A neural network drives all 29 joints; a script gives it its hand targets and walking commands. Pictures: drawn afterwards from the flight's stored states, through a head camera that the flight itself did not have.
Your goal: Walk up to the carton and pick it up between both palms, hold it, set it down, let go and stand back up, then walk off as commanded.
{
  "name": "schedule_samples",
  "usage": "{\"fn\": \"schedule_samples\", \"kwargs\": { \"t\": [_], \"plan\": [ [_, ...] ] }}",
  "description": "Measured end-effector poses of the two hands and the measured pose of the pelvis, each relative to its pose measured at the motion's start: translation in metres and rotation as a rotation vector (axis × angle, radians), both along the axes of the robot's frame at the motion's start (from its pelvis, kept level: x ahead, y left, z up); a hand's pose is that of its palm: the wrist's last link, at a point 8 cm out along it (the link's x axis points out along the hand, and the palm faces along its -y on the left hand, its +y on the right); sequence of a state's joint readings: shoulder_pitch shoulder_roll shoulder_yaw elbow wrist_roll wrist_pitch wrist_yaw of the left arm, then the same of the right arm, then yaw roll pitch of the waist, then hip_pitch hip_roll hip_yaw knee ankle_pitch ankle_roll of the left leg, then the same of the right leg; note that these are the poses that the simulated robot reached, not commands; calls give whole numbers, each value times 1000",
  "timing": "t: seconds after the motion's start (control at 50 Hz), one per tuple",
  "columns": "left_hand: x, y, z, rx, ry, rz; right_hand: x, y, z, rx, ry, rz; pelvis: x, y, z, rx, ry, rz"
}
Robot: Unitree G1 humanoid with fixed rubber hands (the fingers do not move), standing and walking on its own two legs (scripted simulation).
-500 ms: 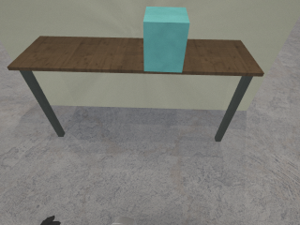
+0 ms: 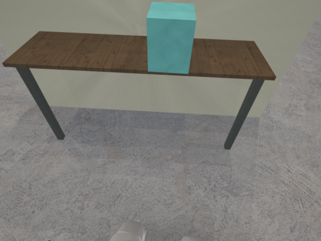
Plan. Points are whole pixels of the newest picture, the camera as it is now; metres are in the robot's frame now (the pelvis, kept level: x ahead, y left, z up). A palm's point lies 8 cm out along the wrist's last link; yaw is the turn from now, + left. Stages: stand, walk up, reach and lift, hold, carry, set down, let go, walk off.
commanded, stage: walk off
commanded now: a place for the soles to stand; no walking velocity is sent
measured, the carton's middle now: (170, 38) +0.96 -0.01 +0.06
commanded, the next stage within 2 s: stand in 0.78 s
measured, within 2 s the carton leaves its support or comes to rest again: neither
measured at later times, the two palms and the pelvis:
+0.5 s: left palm out of the picture +0.10 +0.32 -0.10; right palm out of the picture +0.09 -0.27 -0.11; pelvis +0.03 +0.02 +0.00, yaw -2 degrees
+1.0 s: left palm (26, 238) +0.14 +0.35 -0.10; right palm out of the picture +0.13 -0.25 -0.11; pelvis +0.05 +0.05 -0.01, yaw -3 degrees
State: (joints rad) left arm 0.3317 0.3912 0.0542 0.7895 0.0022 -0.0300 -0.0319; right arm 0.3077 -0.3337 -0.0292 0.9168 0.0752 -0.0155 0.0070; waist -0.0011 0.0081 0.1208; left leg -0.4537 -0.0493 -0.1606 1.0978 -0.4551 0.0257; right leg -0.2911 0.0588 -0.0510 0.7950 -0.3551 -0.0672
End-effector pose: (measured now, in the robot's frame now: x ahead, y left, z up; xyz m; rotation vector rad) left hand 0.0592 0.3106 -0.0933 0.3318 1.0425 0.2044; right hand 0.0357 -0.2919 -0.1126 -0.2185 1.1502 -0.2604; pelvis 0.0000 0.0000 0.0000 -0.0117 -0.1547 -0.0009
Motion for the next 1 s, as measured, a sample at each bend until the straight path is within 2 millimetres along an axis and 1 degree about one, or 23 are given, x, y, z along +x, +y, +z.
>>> {"fn": "schedule_samples", "kwargs": {
  "t": [0.06,0.14,0.22,0.28,0.34,0.42,0.48,0.54,0.62,0.72,0.78,0.84,0.92,1.0],
  "plan": [
    [-6,-2,1,-7,15,19,17,-2,7,-1,-11,27,3,-3,4,-7,8,18],
    [-4,-1,-1,-16,14,28,37,1,12,-3,-20,54,8,-1,5,-19,29,33],
    [0,6,-7,-34,20,37,54,9,17,-14,-25,72,16,8,5,-33,44,43],
    [10,13,-9,-41,41,25,63,17,21,-22,-58,63,22,17,6,-24,53,25],
    [25,20,-6,-29,38,4,65,23,19,-14,-71,44,29,24,6,-12,68,3],
    [38,21,-3,-11,32,-30,61,24,13,-2,-54,18,33,25,5,2,75,-23],
    [43,16,-5,1,38,-50,54,19,5,5,-38,1,34,20,0,10,67,-39],
    [42,11,-7,3,33,-39,51,14,-2,12,-2,2,37,14,-3,2,56,-28],
    [38,13,-8,4,56,-27,61,15,0,9,9,11,41,15,-2,-4,65,-20],
    [42,24,-15,-7,73,-27,80,27,3,-5,-12,23,47,27,-4,-21,74,-21],
    [50,33,-19,-12,85,-31,88,36,5,-12,-46,19,53,38,-5,-10,73,-32],
    [62,40,-17,-2,80,-38,92,42,6,-13,-63,7,56,45,-5,-5,78,-46],
    [76,42,-14,13,56,-63,93,43,1,-13,-78,-9,54,47,-7,7,75,-63],
    [81,41,-9,19,22,-67,98,43,0,-6,-85,-11,52,46,-7,3,70,-61]
  ]
}}
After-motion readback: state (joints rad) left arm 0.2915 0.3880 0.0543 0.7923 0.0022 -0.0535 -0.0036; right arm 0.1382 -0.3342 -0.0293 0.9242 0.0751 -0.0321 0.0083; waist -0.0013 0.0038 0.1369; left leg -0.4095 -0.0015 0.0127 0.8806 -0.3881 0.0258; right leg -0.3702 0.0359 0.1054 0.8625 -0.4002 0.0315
